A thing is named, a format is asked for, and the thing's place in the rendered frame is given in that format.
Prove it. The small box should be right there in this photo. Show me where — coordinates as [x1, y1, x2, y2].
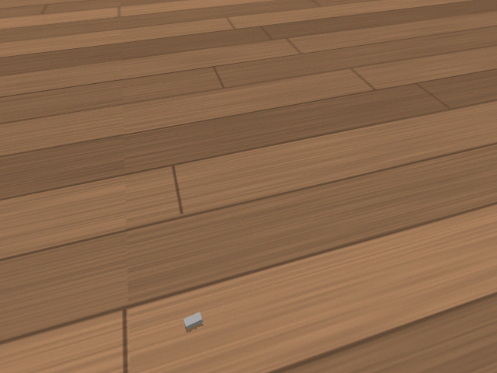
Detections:
[184, 312, 203, 329]

